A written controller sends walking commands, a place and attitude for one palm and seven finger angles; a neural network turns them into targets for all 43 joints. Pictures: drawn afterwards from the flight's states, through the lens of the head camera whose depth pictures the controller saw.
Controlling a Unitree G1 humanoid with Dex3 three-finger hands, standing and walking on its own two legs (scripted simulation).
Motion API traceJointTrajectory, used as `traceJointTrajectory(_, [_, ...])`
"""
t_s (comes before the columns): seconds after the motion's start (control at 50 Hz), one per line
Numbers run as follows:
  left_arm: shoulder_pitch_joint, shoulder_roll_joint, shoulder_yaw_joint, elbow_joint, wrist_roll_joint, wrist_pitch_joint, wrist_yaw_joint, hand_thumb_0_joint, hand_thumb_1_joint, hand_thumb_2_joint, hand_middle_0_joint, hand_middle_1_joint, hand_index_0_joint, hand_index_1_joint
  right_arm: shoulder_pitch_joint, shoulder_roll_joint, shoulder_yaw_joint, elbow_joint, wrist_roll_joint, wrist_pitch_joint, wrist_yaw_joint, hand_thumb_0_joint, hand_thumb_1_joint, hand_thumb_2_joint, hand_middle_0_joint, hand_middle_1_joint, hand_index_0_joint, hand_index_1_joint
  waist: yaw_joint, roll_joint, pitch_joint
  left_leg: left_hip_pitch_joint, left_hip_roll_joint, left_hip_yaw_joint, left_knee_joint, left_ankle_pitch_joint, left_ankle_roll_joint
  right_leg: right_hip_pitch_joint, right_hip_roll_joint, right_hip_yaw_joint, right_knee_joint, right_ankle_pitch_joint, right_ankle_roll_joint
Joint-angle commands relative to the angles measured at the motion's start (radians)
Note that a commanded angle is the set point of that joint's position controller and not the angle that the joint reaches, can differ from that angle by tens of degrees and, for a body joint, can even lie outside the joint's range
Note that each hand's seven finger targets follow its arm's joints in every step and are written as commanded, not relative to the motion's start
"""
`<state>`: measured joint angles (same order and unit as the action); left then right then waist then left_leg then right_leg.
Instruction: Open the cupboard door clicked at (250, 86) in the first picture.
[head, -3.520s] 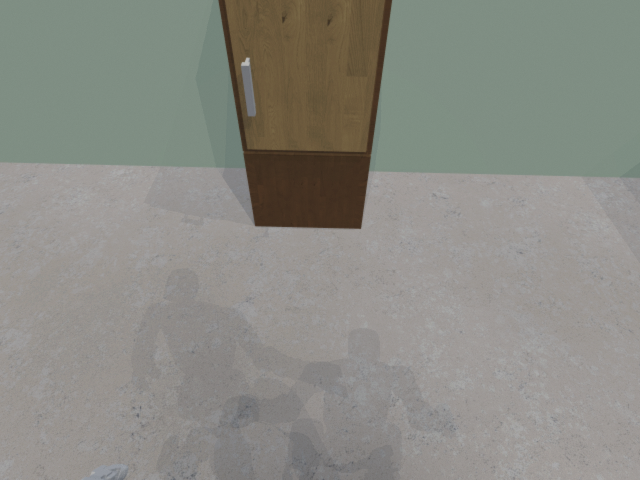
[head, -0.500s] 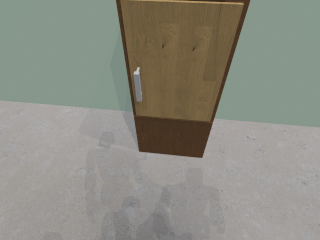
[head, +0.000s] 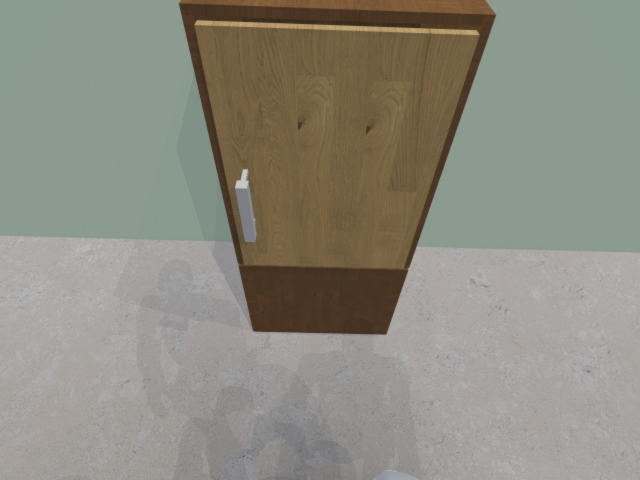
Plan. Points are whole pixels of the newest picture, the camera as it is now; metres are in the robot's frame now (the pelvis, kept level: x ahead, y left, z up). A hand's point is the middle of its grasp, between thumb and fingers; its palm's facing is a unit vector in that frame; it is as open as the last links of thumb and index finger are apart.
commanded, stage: take the last steps up to it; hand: left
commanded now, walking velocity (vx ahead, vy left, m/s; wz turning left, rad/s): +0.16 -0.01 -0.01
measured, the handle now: (247, 206) +0.64 +0.18 -0.11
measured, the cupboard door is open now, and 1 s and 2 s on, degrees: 0 0 0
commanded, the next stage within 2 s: come to a stop and stand still in 0.04 s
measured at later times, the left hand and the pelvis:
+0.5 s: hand out of the picture +0.14 +0.17 -0.19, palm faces +0.07 -0.98 -0.19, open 7.3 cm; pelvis +0.08 -0.01 -0.02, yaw +1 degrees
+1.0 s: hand out of the picture +0.04 +0.13 -0.18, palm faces +0.03 -0.98 -0.19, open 7.4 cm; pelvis +0.05 -0.04 +0.00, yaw +1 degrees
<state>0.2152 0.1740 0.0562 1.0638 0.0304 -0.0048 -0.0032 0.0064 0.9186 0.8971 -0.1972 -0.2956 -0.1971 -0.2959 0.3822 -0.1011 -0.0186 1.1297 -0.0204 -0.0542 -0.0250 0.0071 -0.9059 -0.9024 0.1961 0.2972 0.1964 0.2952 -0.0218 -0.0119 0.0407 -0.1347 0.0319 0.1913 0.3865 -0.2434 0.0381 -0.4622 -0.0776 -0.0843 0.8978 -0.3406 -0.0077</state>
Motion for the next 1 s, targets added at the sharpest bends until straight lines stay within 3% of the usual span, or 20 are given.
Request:
traceJointTrajectory(0.0, [-0.009, -0.016, -0.005, -0.062, -0.006, -0.013, -0.001, 0.000, 0.900, 0.900, -0.200, -0.300, -0.200, -0.300, 0.064, -0.146, -0.039, -0.004, -0.008, -0.011, -0.004, 0.000, -0.900, -0.900, 0.200, 0.300, 0.200, 0.300, 0.007, 0.126, 0.042, -0.006, 0.260, -0.182, -0.160, 0.234, 0.132, 0.023, -0.006, -0.013, -0.162, 0.041, 0.001])
traceJointTrajectory(0.06, [-0.011, -0.002, -0.001, -0.069, -0.002, -0.019, 0.000, 0.000, 0.900, 0.900, -0.200, -0.300, -0.200, -0.300, 0.067, -0.139, -0.043, 0.006, -0.008, 0.002, -0.001, 0.000, -0.900, -0.900, 0.200, 0.300, 0.200, 0.300, 0.015, 0.102, 0.058, -0.053, 0.244, -0.174, -0.100, 0.155, 0.106, 0.137, 0.023, -0.043, -0.285, 0.087, -0.007])
traceJointTrajectory(0.1, [0.095, 0.037, 0.010, -0.031, 0.000, -0.031, 0.005, 0.000, 0.900, 0.900, -0.200, -0.300, -0.200, -0.300, 0.060, -0.117, -0.036, 0.009, -0.001, 0.002, 0.001, 0.000, -0.900, -0.900, 0.200, 0.300, 0.200, 0.300, 0.069, 0.027, 0.017, -0.124, 0.179, -0.113, 0.060, 0.104, 0.053, 0.346, 0.025, -0.034, -0.426, 0.180, -0.018])
traceJointTrajectory(0.12, [0.178, 0.102, 0.022, -0.004, 0.003, -0.043, 0.014, 0.000, 0.900, 0.900, -0.200, -0.300, -0.200, -0.300, 0.070, -0.080, -0.027, 0.001, 0.007, -0.002, 0.006, 0.000, -0.900, -0.900, 0.200, 0.300, 0.200, 0.300, 0.098, -0.112, -0.045, -0.259, 0.107, -0.052, 0.247, -0.015, 0.010, 0.514, -0.122, 0.142, -0.468, 0.226, -0.068])
traceJointTrajectory(0.14, [0.242, 0.179, 0.032, 0.007, -0.005, -0.047, 0.022, 0.000, 0.900, 0.900, -0.200, -0.300, -0.200, -0.300, 0.080, -0.048, -0.017, -0.021, 0.011, 0.001, 0.007, 0.000, -0.900, -0.900, 0.200, 0.300, 0.200, 0.300, 0.095, -0.258, -0.083, -0.372, 0.008, -0.017, 0.465, -0.319, -0.033, 0.573, -0.321, 0.380, -0.562, 0.425, -0.160])
traceJointTrajectory(0.16, [0.224, 0.166, 0.022, -0.003, -0.019, -0.044, 0.027, 0.000, 0.900, 0.900, -0.200, -0.300, -0.200, -0.300, 0.076, -0.085, -0.021, -0.022, 0.010, 0.022, -0.002, 0.000, -0.900, -0.900, 0.200, 0.300, 0.200, 0.300, 0.083, -0.179, -0.087, -0.301, 0.029, -0.104, 0.559, -0.372, -0.036, 0.448, -0.339, 0.371, -0.609, 0.520, -0.199])
traceJointTrajectory(0.2, [0.037, 0.118, 0.007, -0.041, -0.014, -0.039, 0.042, 0.000, 0.900, 0.900, -0.200, -0.300, -0.200, -0.300, 0.062, -0.055, -0.015, -0.011, 0.014, 0.044, -0.009, 0.000, -0.900, -0.900, 0.200, 0.300, 0.200, 0.300, 0.024, -0.152, -0.015, -0.242, 0.080, -0.178, 0.550, -0.307, -0.050, 0.262, -0.307, 0.286, -0.621, 0.537, -0.213])
traceJointTrajectory(0.26, [-0.023, 0.099, 0.004, -0.056, -0.007, -0.021, 0.051, 0.000, 0.900, 0.900, -0.200, -0.300, -0.200, -0.300, 0.069, -0.022, -0.014, 0.005, 0.022, 0.066, -0.010, 0.000, -0.900, -0.900, 0.200, 0.300, 0.200, 0.300, 0.001, -0.063, -0.034, -0.168, 0.056, -0.152, 0.426, -0.223, -0.063, 0.222, -0.234, 0.140, -0.577, 0.620, -0.183])
traceJointTrajectory(0.36, [0.004, 0.128, 0.027, -0.065, -0.004, 0.004, 0.052, 0.000, 0.900, 0.900, -0.200, -0.300, -0.200, -0.300, -0.004, -0.060, -0.034, -0.055, 0.011, 0.083, -0.007, 0.000, -0.900, -0.900, 0.200, 0.300, 0.200, 0.300, 0.026, -0.096, -0.056, -0.187, 0.026, -0.131, 0.342, -0.168, -0.079, 0.267, -0.236, 0.153, -0.534, 0.656, -0.184])
traceJointTrajectory(0.44, [-0.028, 0.135, 0.033, -0.083, -0.011, 0.021, 0.048, 0.000, 0.900, 0.900, -0.200, -0.300, -0.200, -0.300, 0.005, -0.093, -0.041, -0.078, 0.008, 0.081, -0.003, 0.000, -0.900, -0.900, 0.200, 0.300, 0.200, 0.300, -0.003, -0.126, -0.063, -0.049, 0.033, -0.124, 0.119, 0.026, -0.068, 0.188, -0.196, 0.126, -0.472, 0.476, -0.122])
traceJointTrajectory(0.46, [-0.021, 0.110, 0.028, -0.091, -0.012, 0.027, 0.044, 0.000, 0.900, 0.900, -0.200, -0.300, -0.200, -0.300, 0.008, -0.120, -0.045, -0.083, 0.006, 0.072, -0.002, 0.000, -0.900, -0.900, 0.200, 0.300, 0.200, 0.300, -0.004, -0.030, -0.071, 0.006, 0.090, -0.190, 0.053, 0.140, -0.043, 0.130, -0.136, 0.085, -0.413, 0.328, -0.077])
traceJointTrajectory(0.5, [-0.020, 0.060, 0.012, -0.107, -0.016, 0.042, 0.042, 0.000, 0.900, 0.900, -0.200, -0.300, -0.200, -0.300, -0.075, -0.200, -0.050, -0.133, -0.005, 0.061, -0.005, 0.000, -0.900, -0.900, 0.200, 0.300, 0.200, 0.300, 0.005, 0.289, -0.014, -0.135, 0.304, -0.438, -0.154, 0.300, 0.091, 0.115, 0.041, -0.017, -0.178, -0.109, 0.018])
traceJointTrajectory(0.54, [0.015, 0.064, 0.012, -0.081, -0.010, 0.046, 0.037, 0.000, 0.900, 0.900, -0.200, -0.300, -0.200, -0.300, -0.154, -0.196, -0.038, -0.149, -0.006, 0.051, -0.023, 0.000, -0.900, -0.900, 0.200, 0.300, 0.200, 0.300, 0.033, 0.186, -0.004, -0.151, 0.291, -0.409, -0.166, 0.234, 0.133, 0.093, 0.035, 0.100, 0.013, -0.157, 0.008])
traceJointTrajectory(0.58, [0.059, 0.057, 0.006, -0.053, -0.010, 0.039, 0.028, 0.000, 0.900, 0.900, -0.200, -0.300, -0.200, -0.300, -0.181, -0.189, -0.031, -0.153, -0.003, 0.042, -0.026, 0.000, -0.900, -0.900, 0.200, 0.300, 0.200, 0.300, 0.042, 0.117, -0.045, -0.068, 0.262, -0.346, -0.130, 0.290, 0.130, 0.065, 0.032, 0.109, 0.027, -0.105, 0.020])
traceJointTrajectory(0.74, [0.058, 0.043, -0.012, -0.039, -0.011, 0.042, 0.019, 0.000, 0.900, 0.900, -0.200, -0.300, -0.200, -0.300, -0.109, -0.241, -0.057, -0.097, -0.003, 0.055, -0.021, 0.000, -0.900, -0.900, 0.200, 0.300, 0.200, 0.300, -0.019, 0.127, -0.072, 0.063, 0.272, -0.342, -0.110, 0.278, 0.126, 0.111, 0.031, 0.060, -0.204, -0.132, 0.035])
traceJointTrajectory(0.8, [0.146, 0.037, -0.016, -0.001, -0.014, 0.027, 0.024, 0.000, 0.900, 0.900, -0.200, -0.300, -0.200, -0.300, -0.138, -0.226, -0.055, -0.090, 0.005, 0.054, -0.014, 0.000, -0.900, -0.900, 0.200, 0.300, 0.200, 0.300, 0.022, 0.128, -0.082, 0.001, 0.211, -0.294, -0.061, 0.215, 0.077, 0.255, 0.039, 0.028, -0.457, 0.054, 0.028])
traceJointTrajectory(0.82, [0.171, 0.051, -0.017, 0.012, -0.012, 0.020, 0.027, 0.000, 0.900, 0.900, -0.200, -0.300, -0.200, -0.300, -0.138, -0.203, -0.052, -0.085, 0.011, 0.053, -0.011, 0.000, -0.900, -0.900, 0.200, 0.300, 0.200, 0.300, 0.028, 0.089, -0.075, -0.039, 0.166, -0.259, -0.023, 0.162, 0.039, 0.308, 0.022, 0.051, -0.566, 0.138, 0.023])
traceJointTrajectory(0.86, [0.131, 0.112, -0.020, 0.009, -0.012, 0.005, 0.036, 0.000, 0.900, 0.900, -0.200, -0.300, -0.200, -0.300, -0.134, -0.126, -0.032, -0.086, 0.020, 0.055, 0.000, 0.000, -0.900, -0.900, 0.200, 0.300, 0.200, 0.300, 0.004, -0.050, -0.014, -0.117, 0.069, -0.169, 0.031, 0.022, -0.035, 0.283, -0.121, 0.196, -0.633, 0.151, -0.033])
traceJointTrajectory(0.9, [0.096, 0.117, -0.024, 0.014, -0.018, -0.007, 0.034, 0.000, 0.900, 0.900, -0.200, -0.300, -0.200, -0.300, -0.145, -0.111, -0.019, -0.072, 0.008, 0.062, 0.004, 0.000, -0.900, -0.900, 0.200, 0.300, 0.200, 0.300, -0.002, -0.160, 0.014, -0.043, 0.044, -0.157, 0.043, 0.025, -0.048, 0.156, -0.105, 0.204, -0.655, 0.062, -0.050])
traceJointTrajectory(0.98, [0.094, 0.079, -0.034, 0.021, -0.021, 0.000, 0.037, 0.000, 0.900, 0.900, -0.200, -0.300, -0.200, -0.300, -0.079, -0.120, -0.012, -0.018, 0.006, 0.062, 0.003, 0.000, -0.900, -0.900, 0.200, 0.300, 0.200, 0.300, -0.010, -0.051, 0.087, -0.020, 0.067, -0.171, 0.011, 0.063, -0.043, 0.103, -0.052, 0.160, -0.655, -0.058, -0.031])
